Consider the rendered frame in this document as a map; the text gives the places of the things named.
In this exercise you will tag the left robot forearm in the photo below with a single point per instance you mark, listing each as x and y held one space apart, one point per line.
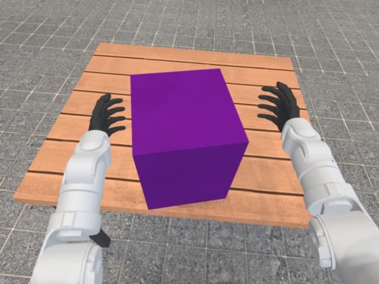
77 212

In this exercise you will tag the table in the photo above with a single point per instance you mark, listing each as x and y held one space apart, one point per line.
265 189

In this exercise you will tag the carton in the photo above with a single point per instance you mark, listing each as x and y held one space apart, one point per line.
187 137

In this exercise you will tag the left robot hand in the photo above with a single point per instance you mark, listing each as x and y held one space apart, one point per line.
100 114

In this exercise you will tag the left robot upper arm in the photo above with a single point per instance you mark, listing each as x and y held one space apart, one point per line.
73 263

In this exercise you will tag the right robot forearm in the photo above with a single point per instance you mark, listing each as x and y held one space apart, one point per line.
325 190

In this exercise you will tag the right robot hand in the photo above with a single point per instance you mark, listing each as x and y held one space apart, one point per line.
286 103

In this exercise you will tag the right robot upper arm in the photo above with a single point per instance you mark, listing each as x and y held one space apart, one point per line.
348 244

